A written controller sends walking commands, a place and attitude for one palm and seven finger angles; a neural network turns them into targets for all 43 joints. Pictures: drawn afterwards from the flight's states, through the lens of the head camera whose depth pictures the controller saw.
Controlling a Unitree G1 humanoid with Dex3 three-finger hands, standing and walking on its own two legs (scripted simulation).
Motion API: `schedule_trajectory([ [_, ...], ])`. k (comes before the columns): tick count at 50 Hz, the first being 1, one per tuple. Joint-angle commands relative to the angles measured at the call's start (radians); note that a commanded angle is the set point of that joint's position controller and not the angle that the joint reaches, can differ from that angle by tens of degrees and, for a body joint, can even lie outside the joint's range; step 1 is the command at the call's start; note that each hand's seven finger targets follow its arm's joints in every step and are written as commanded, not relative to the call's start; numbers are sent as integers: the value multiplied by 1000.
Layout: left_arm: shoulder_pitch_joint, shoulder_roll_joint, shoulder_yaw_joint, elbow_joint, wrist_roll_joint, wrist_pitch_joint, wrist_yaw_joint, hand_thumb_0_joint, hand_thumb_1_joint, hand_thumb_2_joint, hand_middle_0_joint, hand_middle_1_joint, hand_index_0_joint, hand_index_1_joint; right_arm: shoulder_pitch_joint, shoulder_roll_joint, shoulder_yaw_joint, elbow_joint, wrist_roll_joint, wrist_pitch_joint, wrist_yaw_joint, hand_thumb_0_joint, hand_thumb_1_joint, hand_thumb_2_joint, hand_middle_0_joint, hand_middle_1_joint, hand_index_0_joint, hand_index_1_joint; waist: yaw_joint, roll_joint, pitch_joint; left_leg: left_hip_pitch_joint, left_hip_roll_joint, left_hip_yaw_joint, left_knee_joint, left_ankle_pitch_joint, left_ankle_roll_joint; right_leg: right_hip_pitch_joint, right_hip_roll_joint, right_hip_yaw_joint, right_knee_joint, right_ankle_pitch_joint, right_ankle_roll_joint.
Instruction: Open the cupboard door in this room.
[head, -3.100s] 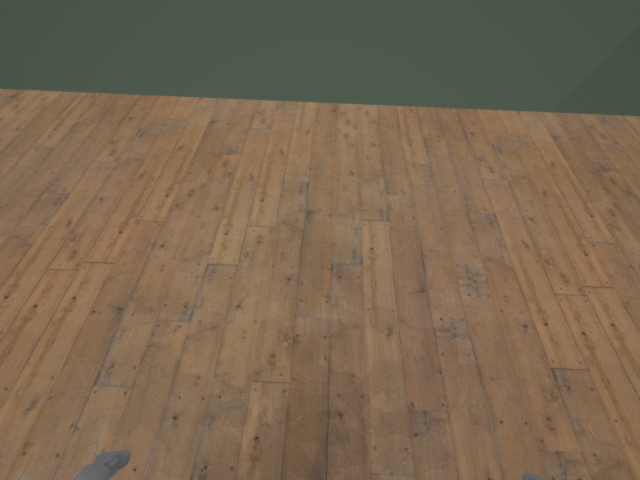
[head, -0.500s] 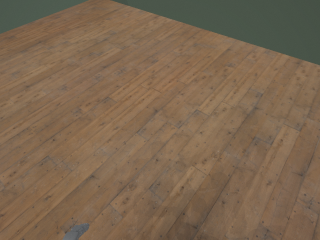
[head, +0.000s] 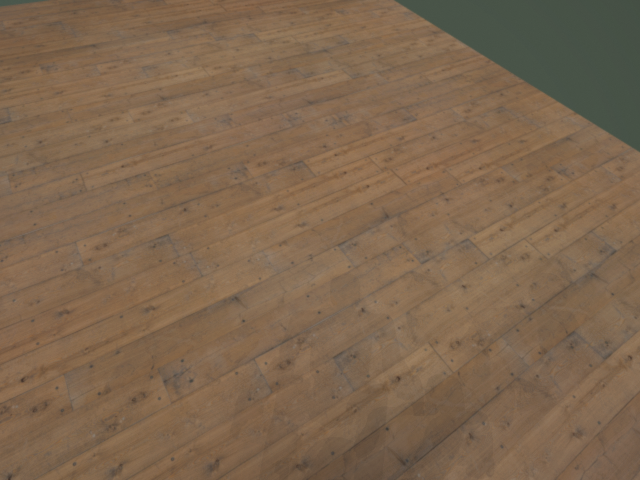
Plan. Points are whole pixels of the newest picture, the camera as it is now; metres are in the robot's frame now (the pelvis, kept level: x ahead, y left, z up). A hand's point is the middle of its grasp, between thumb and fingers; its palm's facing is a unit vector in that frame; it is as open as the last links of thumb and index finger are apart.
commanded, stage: turn or walk to find it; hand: left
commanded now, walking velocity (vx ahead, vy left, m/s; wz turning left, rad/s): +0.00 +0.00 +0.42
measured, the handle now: out of the picture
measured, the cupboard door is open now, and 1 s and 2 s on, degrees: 0 0 0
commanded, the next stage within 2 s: none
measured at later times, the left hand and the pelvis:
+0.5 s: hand out of the picture +0.07 +0.20 -0.14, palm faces +0.19 -0.94 -0.27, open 7.4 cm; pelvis -0.02 -0.01 +0.01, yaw +10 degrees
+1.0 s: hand out of the picture -0.12 +0.19 -0.17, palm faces +0.47 -0.86 -0.23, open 7.4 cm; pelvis -0.05 +0.00 +0.00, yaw +25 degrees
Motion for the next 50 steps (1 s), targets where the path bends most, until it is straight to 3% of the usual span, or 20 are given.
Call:
schedule_trajectory([
  [1, -84, 74, 18, -104, 8, -8, 1, 0, 900, 900, -200, -300, -200, -300, 114, -216, -42, -30, -11, -24, -27, 0, -900, -900, 200, 300, 200, 300, -69, 278, -76, 117, 322, -349, -312, 482, 144, -238, 23, 155, 360, -81, 11],
  [4, -35, 84, 24, -68, 4, -13, -12, 0, 900, 900, -200, -300, -200, -300, 25, -176, -23, -62, -6, -32, -32, 0, -900, -900, 200, 300, 200, 300, -26, 213, -64, 117, 231, -248, -301, 504, 121, -222, 38, 159, 389, 54, 23],
  [6, -30, 85, 23, -61, 3, -15, -14, 0, 900, 900, -200, -300, -200, -300, 46, -175, -26, -61, -3, -39, -33, 0, -900, -900, 200, 300, 200, 300, -31, 182, -92, 154, 215, -241, -296, 554, 122, -216, 45, 158, 372, 77, 33],
  [15, -136, 75, 19, -114, -1, -17, -4, 0, 900, 900, -200, -300, -200, -300, 120, -177, -38, -53, -11, -32, -31, 0, -900, -900, 200, 300, 200, 300, -68, 194, -93, 190, 224, -374, -285, 559, 162, -189, 72, 178, 191, 17, 44],
  [20, -121, 58, 12, -129, -8, -23, 0, 0, 900, 900, -200, -300, -200, -300, 88, -183, -45, -64, -17, -21, -25, 0, -900, -900, 200, 300, 200, 300, -53, 199, -104, 87, 199, -426, -262, 505, 159, -29, 117, 167, -22, 19, 17],
  [23, -47, 64, 15, -115, -13, -35, 6, 0, 900, 900, -200, -300, -200, -300, 71, -178, -48, -70, -10, -18, -20, 0, -900, -900, 200, 300, 200, 300, -12, 174, -133, -14, 154, -419, -202, 434, 115, 150, 127, 157, -257, 183, 7],
  [24, -17, 90, 20, -111, -9, -43, 9, 0, 900, 900, -200, -300, -200, -300, 68, -159, -46, -73, -3, -19, -16, 0, -900, -900, 200, 300, 200, 300, 4, 126, -154, -83, 107, -387, -153, 332, 69, 258, 89, 185, -380, 265, -2],
  [25, 1, 165, 33, -110, 5, -55, 16, 0, 900, 900, -200, -300, -200, -300, 89, -103, -38, -80, 7, -20, -9, 0, -900, -900, 200, 300, 200, 300, 8, -72, -174, -246, 15, -278, 3, 106, 6, 397, -102, 367, -467, 262, -55],
  [26, 2, 228, 44, -122, 10, -56, 16, 0, 900, 900, -200, -300, -200, -300, 79, -81, -36, -108, 0, -18, -12, 0, -900, -900, 200, 300, 200, 300, 17, -248, -136, -339, -92, -128, 222, -212, -48, 337, -316, 552, -492, 371, -170],
  [27, -13, 213, 35, -134, 3, -49, 16, 0, 900, 900, -200, -300, -200, -300, 63, -124, -52, -99, -11, -5, -11, 0, -900, -900, 200, 300, 200, 300, 17, -127, -115, -292, -52, -163, 400, -221, -43, 190, -326, 501, -497, 331, -218],
  [28, -88, 162, 33, -147, -1, -56, 19, 0, 900, 900, -200, -300, -200, -300, 95, -126, -55, -68, -17, 11, -5, 0, -900, -900, 200, 300, 200, 300, -26, -175, -79, -288, -27, -191, 482, -154, -45, 119, -249, 439, -532, 234, -195],
  [30, -163, 118, 15, -162, -4, -53, 15, 0, 900, 900, -200, -300, -200, -300, 136, -110, -55, -31, -15, 21, 5, 0, -900, -900, 200, 300, 200, 300, -69, -63, -18, -282, -5, -149, 576, -47, -58, 70, -160, 311, -512, 237, -153],
  [32, -130, 98, 8, -150, -3, -65, 11, 0, 900, 900, -200, -300, -200, -300, 144, -95, -48, -17, -13, 21, 9, 0, -900, -900, 200, 300, 200, 300, -61, -71, -23, -290, 2, -119, 594, 4, -77, 115, -124, 222, -479, 357, -145],
  [36, -50, 108, 15, -120, 3, -67, 14, 0, 900, 900, -200, -300, -200, -300, 94, -92, -44, -25, -13, 24, 8, 0, -900, -900, 200, 300, 200, 300, -28, -91, -29, -300, 28, -102, 545, -5, -98, 171, -153, 206, -470, 391, -165],
  [43, 29, 159, 31, -74, 16, -57, 9, 0, 900, 900, -200, -300, -200, -300, -12, -70, -20, -53, 0, 11, 5, 0, -900, -900, 200, 300, 200, 300, 22, -142, -69, -182, 28, -19, 233, -118, -88, 228, -197, 163, -380, 625, -199],
  [45, 20, 172, 37, -68, 18, -54, 9, 0, 900, 900, -200, -300, -200, -300, -2, -67, -17, -57, 5, 3, 4, 0, -900, -900, 200, 300, 200, 300, 14, -146, -94, -124, 20, -2, 133, -124, -76, 237, -206, 156, -338, 665, -195],
  [47, -1, 183, 38, -65, 14, -49, 7, 0, 900, 900, -200, -300, -200, -300, 43, -74, -17, -48, 4, -5, 1, 0, -900, -900, 200, 300, 200, 300, -15, -145, -120, -28, 10, 27, -9, -16, -68, 207, -194, 107, -279, 640, -153],
  [48, -9, 175, 38, -65, 6, -44, 5, 0, 900, 900, -200, -300, -200, -300, 71, -91, -18, -41, 2, -10, 2, 0, -900, -900, 200, 300, 200, 300, -35, -100, -136, 70, 11, 23, -127, 104, -58, 151, -170, 74, -222, 572, -113],
  [49, -3, 145, 34, -75, -2, -37, 3, 0, 900, 900, -200, -300, -200, -300, 113, -144, -29, -34, -1, -22, 2, 0, -900, -900, 200, 300, 200, 300, -60, 36, -170, 203, 87, -69, -227, 243, -33, 42, -123, 26, -82, 422, -61],
  [50, -1, 76, 19, -107, -7, -32, -3, 0, 900, 900, -200, -300, -200, -300, 140, -245, -51, -42, -6, -29, -1, 0, -900, -900, 200, 300, 200, 300, -70, 357, -168, 313, 340, -391, -275, 558, 60, -217, 12, -6, 130, -74, 17],
])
